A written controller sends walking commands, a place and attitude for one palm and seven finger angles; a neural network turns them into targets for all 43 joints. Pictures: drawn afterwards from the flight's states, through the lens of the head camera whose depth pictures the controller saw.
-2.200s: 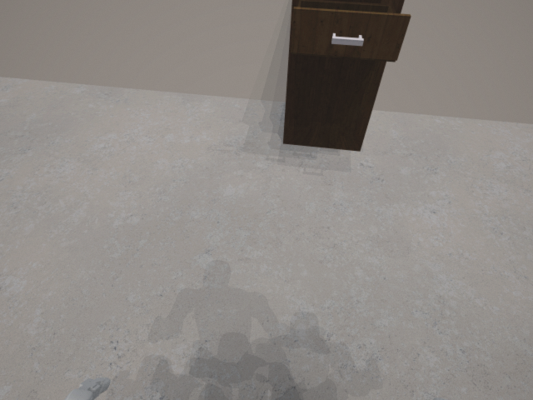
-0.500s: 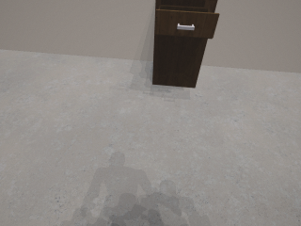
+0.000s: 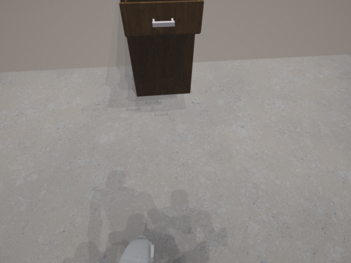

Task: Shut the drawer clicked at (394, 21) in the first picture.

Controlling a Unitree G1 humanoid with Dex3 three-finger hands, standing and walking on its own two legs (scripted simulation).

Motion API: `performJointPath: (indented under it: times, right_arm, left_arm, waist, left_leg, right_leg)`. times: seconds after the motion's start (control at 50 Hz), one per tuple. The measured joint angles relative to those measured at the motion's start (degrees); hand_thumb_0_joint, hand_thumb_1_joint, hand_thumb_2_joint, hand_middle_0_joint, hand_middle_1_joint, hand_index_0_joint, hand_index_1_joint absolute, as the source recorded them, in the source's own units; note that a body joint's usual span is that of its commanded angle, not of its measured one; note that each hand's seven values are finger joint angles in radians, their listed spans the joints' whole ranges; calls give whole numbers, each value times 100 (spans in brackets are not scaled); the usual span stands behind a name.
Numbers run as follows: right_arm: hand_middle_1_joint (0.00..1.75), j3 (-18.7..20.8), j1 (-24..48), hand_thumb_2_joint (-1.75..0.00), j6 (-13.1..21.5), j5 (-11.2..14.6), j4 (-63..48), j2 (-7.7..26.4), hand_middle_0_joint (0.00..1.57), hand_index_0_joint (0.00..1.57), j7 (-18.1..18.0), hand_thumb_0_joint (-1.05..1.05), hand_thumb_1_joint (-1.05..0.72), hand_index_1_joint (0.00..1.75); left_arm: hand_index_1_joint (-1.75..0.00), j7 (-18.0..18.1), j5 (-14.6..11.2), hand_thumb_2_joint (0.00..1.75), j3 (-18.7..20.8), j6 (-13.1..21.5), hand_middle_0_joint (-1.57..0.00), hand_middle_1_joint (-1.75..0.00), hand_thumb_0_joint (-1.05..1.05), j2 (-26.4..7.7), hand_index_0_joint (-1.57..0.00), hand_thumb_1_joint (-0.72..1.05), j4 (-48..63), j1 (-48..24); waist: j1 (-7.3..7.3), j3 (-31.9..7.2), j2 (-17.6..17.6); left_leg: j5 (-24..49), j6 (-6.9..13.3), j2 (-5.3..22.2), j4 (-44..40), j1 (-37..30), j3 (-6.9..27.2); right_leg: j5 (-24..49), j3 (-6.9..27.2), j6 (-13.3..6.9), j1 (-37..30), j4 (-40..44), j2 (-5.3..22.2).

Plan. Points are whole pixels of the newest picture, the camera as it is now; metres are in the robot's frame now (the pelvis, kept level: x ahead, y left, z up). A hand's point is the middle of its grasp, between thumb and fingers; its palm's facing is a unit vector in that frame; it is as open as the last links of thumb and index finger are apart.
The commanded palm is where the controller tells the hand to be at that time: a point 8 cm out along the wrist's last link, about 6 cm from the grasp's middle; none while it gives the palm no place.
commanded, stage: walk to a spot facing it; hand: left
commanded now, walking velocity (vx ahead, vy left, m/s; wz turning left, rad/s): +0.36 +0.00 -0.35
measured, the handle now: (163, 22) +1.19 +0.19 -0.02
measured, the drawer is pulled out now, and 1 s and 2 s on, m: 0.28 0.28 0.28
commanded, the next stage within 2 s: turn to face it in 1.38 s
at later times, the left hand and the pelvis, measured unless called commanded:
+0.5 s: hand (110, 187) +0.34 +0.25 -0.17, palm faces -0.21 -0.96 -0.18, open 7.4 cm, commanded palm none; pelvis +0.21 +0.08 +0.00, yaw -14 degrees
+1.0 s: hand (161, 138) +0.55 +0.11 -0.17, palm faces -0.37 -0.90 -0.24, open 7.1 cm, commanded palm none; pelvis +0.40 -0.04 -0.01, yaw -24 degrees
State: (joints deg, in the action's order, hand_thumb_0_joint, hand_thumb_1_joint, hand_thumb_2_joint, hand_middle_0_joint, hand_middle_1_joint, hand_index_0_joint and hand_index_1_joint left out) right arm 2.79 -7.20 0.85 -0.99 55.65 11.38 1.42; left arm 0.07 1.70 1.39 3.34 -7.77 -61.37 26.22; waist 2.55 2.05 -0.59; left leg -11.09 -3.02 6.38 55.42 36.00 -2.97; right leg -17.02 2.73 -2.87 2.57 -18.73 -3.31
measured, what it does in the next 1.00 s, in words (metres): walks ahead, turning right: left foot, then right foot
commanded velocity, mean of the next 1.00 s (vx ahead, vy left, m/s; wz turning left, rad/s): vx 0.36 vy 0.00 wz -0.34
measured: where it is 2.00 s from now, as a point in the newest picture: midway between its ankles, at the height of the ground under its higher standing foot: (208, 188)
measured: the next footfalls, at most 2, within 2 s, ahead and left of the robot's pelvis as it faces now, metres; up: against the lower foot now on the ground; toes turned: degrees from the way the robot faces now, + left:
left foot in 0.16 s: +0.23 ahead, +0.14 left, +0.00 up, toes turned +2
right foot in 0.80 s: +0.41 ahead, -0.12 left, +0.00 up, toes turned -31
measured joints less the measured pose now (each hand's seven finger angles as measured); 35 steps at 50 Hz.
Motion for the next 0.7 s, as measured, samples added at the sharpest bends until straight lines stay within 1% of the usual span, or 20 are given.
performJointPath:
  times: [0.04,0.08,0.12,0.14,0.16,0.2,0.22,0.24,0.26,0.3,0.34,0.4,0.48,0.52,0.58,0.64,0.7]
  right_arm:
    - [30,-15,117,-90,6,9,-50,-44,20,20,15,1,-90,29]
    - [30,-44,215,-90,29,22,-99,-95,20,20,29,1,-90,29]
    - [30,-84,278,-90,100,29,-155,-153,20,20,23,1,-90,29]
    - [30,-114,279,-90,168,25,-198,-175,20,20,9,1,-90,30]
    - [30,-134,276,-90,251,2,-238,-192,20,20,-14,1,-90,30]
    - [30,-166,243,-90,350,-22,-252,-277,20,20,-62,1,-90,30]
    - [30,-185,172,-90,352,-25,-243,-309,20,20,-73,1,-90,30]
    - [30,-191,70,-90,352,-27,-218,-333,20,20,-90,1,-90,30]
    - [30,-188,-51,-90,355,-27,-177,-351,20,20,-112,1,-90,30]
    - [30,-174,-333,-90,371,-26,-49,-371,20,20,-159,1,-90,30]
    - [30,-45,-599,-90,408,22,68,-301,21,20,-259,0,-93,30]
    - [30,-7,-973,-90,394,19,288,-153,21,20,-276,-1,-94,30]
    - [30,-5,-1424,-90,382,31,531,-90,20,20,-287,0,-93,30]
    - [29,-26,-1615,-90,386,30,623,-115,20,20,-285,0,-92,29]
    - [29,-79,-1862,-90,396,11,727,-209,20,20,-280,0,-92,29]
    - [29,-137,-2072,-90,392,-25,815,-335,20,20,-267,1,-91,29]
    - [30,-178,-2252,-90,353,-53,913,-445,20,20,-248,1,-91,29]
  left_arm:
    - [-30,30,14,90,18,9,-20,-30,0,-20,-20,90,-3,1]
    - [-30,56,23,90,42,1,-20,-30,0,-66,-20,90,0,-7]
    - [-30,68,18,90,73,-11,-20,-30,0,-129,-20,90,-11,-1]
    - [-30,66,4,90,97,-19,-20,-30,0,-158,-20,90,-20,27]
    - [-30,54,-24,90,130,-43,-20,-30,0,-183,-20,90,-36,33]
    - [-30,25,-63,90,191,-142,-20,-30,0,-296,-20,91,-90,-166]
    - [-30,18,-61,90,213,-178,-20,-30,0,-355,-20,91,-80,-268]
    - [-30,5,-46,90,239,-201,-20,-30,0,-410,-20,91,-55,-376]
    - [-30,-17,-22,90,269,-222,-20,-30,0,-462,-20,91,-12,-499]
    - [-30,-64,22,90,320,-268,-20,-30,0,-553,-19,91,136,-763]
    - [-30,-91,42,90,362,-300,-20,-30,0,-599,-19,91,321,-986]
    - [-30,-122,64,90,408,-366,-19,-30,0,-613,-19,91,535,-1263]
    - [-30,-169,82,90,405,-450,-19,-30,0,-554,-19,91,637,-1532]
    - [-30,-192,84,90,373,-487,-19,-30,0,-505,-19,91,631,-1636]
    - [-30,-220,79,90,308,-530,-19,-30,0,-416,-19,91,586,-1792]
    - [-30,-238,65,90,233,-548,-19,-30,0,-313,-19,91,541,-1965]
    - [-30,-242,47,90,164,-523,-19,-30,0,-191,-19,91,534,-2148]
  waist:
    - [60,13,8]
    - [124,25,38]
    - [158,26,103]
    - [149,12,130]
    - [110,3,132]
    - [63,83,267]
    - [49,90,309]
    - [21,75,328]
    - [-11,61,334]
    - [-72,36,330]
    - [-115,-10,333]
    - [-159,-81,346]
    - [-260,-103,326]
    - [-327,-72,305]
    - [-450,19,271]
    - [-606,133,232]
    - [-727,233,168]
  left_leg:
    - [11,23,-21,-434,-54,-34]
    - [-48,78,-82,-993,-244,-82]
    - [-63,161,-203,-1632,-602,-149]
    - [21,209,-263,-1985,-866,-189]
    - [231,314,-265,-2097,-1011,-216]
    - [-83,527,-283,-1685,-1088,-423]
    - [-265,591,-273,-1665,-1230,-530]
    - [-374,627,-261,-1748,-1395,-617]
    - [-400,622,-255,-1902,-1579,-686]
    - [-350,618,-271,-2275,-1930,-793]
    - [-311,656,-313,-2630,-2229,-922]
    - [-311,689,-397,-3051,-2606,-1130]
    - [-416,680,-478,-3419,-3027,-1357]
    - [-502,653,-487,-3543,-3230,-1460]
    - [-660,579,-465,-3667,-3517,-1598]
    - [-868,471,-409,-3699,-3767,-1718]
    - [-1131,322,-321,-3654,-3990,-1854]
  right_leg:
    - [-127,87,55,-174,44,13]
    - [-312,174,126,-333,13,44]
    - [-603,283,214,-432,-201,107]
    - [-825,348,240,-392,-516,126]
    - [-1055,346,223,-203,-1125,113]
    - [-1253,277,125,535,-3124,143]
    - [-1182,182,89,925,-3985,164]
    - [-1005,39,78,1300,-4632,210]
    - [-771,-111,81,1636,-5052,277]
    - [-332,-338,112,2198,-5367,435]
    - [46,-403,158,2673,-5345,573]
    - [597,-371,254,3227,-5225,743]
    - [1086,-330,363,3602,-4872,908]
    - [1192,-383,389,3623,-4516,960]
    - [1204,-562,376,3491,-3809,990]
    - [1018,-769,293,3245,-3087,931]
    - [725,-976,140,2964,-2475,781]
